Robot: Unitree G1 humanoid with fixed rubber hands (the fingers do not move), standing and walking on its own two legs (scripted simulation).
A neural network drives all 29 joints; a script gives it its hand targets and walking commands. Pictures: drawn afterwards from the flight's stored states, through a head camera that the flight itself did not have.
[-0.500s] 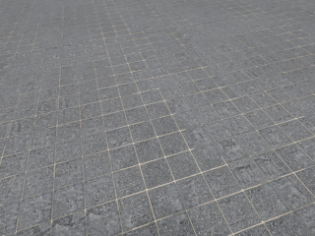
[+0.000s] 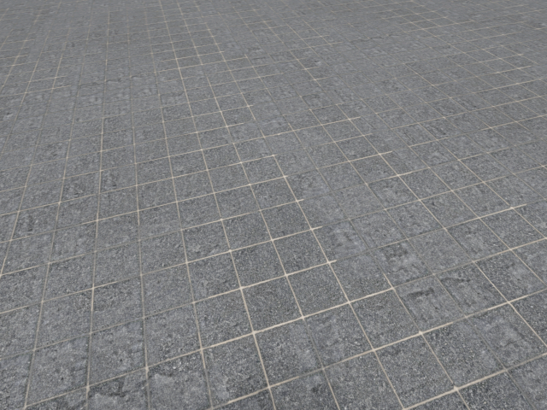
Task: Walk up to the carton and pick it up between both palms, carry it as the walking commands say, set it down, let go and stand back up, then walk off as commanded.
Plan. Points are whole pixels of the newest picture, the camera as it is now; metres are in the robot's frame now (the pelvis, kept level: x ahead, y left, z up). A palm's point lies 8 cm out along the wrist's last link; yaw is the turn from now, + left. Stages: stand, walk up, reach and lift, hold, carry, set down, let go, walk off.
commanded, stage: walk up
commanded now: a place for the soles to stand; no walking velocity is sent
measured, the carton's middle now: out of the picture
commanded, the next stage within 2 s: none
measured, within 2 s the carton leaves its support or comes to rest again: neither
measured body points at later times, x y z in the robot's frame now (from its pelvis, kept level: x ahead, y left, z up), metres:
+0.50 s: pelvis -0.01 +0.03 -0.01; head +0.03 +0.04 +0.43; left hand +0.05 +0.36 -0.13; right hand +0.14 -0.24 -0.12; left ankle +0.00 +0.12 -0.75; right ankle +0.02 -0.07 -0.71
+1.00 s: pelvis -0.02 +0.02 -0.01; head +0.02 +0.02 +0.43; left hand -0.07 +0.37 -0.10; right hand +0.25 -0.20 -0.13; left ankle -0.08 +0.19 -0.71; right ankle +0.04 -0.06 -0.75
